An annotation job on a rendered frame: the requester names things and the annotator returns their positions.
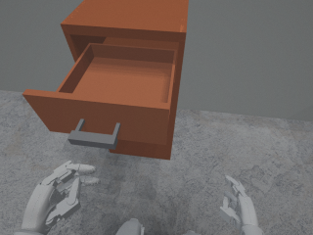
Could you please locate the robot left thigh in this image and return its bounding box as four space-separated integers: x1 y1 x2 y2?
115 220 145 235

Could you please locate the cabinet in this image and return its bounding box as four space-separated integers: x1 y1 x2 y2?
60 0 189 161

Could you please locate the left robot hand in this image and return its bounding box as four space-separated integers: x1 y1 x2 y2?
21 161 101 235

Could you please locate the robot right forearm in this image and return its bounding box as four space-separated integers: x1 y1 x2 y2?
239 224 265 235

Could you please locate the handle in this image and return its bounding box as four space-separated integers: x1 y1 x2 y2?
67 118 121 150

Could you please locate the drawer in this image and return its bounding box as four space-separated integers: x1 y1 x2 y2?
22 42 177 145

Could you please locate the right robot hand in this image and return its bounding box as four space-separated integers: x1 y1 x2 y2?
219 175 259 231

